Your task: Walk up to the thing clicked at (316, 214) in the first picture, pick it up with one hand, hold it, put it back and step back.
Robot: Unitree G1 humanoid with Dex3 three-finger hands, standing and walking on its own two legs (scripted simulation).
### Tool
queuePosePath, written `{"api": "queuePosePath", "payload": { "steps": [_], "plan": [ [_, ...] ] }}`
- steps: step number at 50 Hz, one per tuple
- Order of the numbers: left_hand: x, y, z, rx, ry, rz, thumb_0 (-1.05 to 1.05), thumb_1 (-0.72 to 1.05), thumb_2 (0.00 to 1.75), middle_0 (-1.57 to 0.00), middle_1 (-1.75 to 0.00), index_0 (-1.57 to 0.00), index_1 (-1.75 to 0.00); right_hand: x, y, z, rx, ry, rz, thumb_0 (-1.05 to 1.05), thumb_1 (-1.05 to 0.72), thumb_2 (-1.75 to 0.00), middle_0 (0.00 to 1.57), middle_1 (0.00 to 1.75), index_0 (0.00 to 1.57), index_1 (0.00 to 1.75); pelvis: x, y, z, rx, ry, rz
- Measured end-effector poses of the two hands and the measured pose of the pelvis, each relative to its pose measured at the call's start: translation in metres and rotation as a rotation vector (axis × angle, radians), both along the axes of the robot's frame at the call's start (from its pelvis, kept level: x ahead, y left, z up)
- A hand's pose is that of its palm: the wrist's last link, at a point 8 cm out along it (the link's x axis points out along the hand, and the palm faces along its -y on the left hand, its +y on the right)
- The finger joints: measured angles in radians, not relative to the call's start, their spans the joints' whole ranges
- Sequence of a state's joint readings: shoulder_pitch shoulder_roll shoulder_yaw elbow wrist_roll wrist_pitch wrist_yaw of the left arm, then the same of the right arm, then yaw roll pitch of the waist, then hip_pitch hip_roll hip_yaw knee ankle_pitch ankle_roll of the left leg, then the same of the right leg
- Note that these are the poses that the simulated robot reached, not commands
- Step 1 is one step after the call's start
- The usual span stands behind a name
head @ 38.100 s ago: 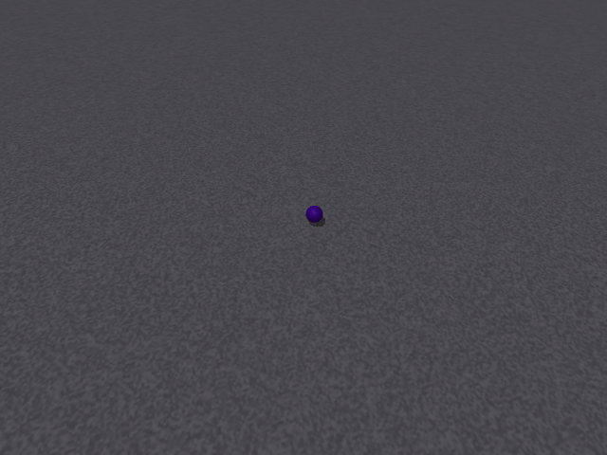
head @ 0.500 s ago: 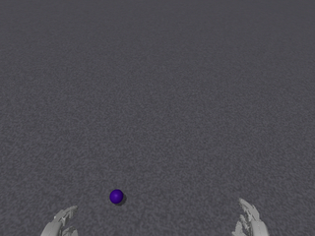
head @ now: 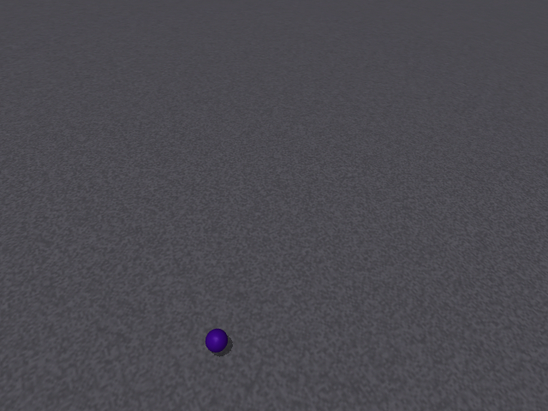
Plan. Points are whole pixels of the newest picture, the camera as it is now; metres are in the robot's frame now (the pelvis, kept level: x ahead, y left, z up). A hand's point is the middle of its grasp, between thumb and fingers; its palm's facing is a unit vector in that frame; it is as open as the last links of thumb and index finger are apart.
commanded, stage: stand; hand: left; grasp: from above
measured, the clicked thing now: (216, 340) +0.51 +0.19 -0.73
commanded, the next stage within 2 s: none
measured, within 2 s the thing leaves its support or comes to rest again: neither
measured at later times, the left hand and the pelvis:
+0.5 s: hand out of the picture +0.02 +0.23 -0.15, palm faces +0.02 -0.94 -0.33, open 7.3 cm; pelvis -0.01 -0.01 +0.01, yaw +0 degrees
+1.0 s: hand out of the picture +0.06 +0.21 -0.15, palm faces +0.00 -0.95 -0.31, open 7.3 cm; pelvis +0.00 -0.02 +0.01, yaw -1 degrees
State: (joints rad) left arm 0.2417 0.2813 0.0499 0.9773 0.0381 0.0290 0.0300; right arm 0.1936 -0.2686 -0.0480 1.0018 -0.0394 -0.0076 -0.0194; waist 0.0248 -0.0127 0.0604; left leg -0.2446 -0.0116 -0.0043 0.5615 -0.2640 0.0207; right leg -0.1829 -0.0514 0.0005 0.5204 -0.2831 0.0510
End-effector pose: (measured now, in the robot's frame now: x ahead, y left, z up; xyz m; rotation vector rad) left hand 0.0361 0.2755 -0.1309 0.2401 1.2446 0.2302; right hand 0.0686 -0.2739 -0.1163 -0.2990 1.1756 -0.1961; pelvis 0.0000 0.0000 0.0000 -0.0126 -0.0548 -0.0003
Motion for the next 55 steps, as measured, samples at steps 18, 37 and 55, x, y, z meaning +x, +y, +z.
{"api": "queuePosePath", "payload": {
  "steps": [18,37,55],
  "plan": [
    [-0.022,0.002,0.011,0.023,0.06,0.008,0.01,0.91,0.9,-0.21,-0.3,-0.21,-0.3,-0.017,-0.005,0.0,0.029,0.042,-0.033,0.0,-0.9,-0.89,0.2,0.3,0.21,0.3,-0.009,-0.004,0.01,0.008,-0.03,0.004],
    [-0.003,-0.011,0.014,0.014,0.054,-0.018,0.0,0.91,0.9,-0.21,-0.3,-0.21,-0.3,-0.024,-0.026,0.002,0.016,0.076,-0.051,0.0,-0.9,-0.89,0.2,0.3,0.2,0.3,-0.005,-0.017,0.013,0.008,-0.02,-0.005],
    [0.022,-0.021,0.016,0.006,0.03,-0.036,0.0,0.91,0.9,-0.21,-0.3,-0.21,-0.3,-0.015,-0.025,-0.001,0.036,0.074,-0.05,0.0,-0.9,-0.89,0.2,0.3,0.2,0.3,0.003,-0.023,0.014,0.012,-0.011,-0.014]
  ]
}}
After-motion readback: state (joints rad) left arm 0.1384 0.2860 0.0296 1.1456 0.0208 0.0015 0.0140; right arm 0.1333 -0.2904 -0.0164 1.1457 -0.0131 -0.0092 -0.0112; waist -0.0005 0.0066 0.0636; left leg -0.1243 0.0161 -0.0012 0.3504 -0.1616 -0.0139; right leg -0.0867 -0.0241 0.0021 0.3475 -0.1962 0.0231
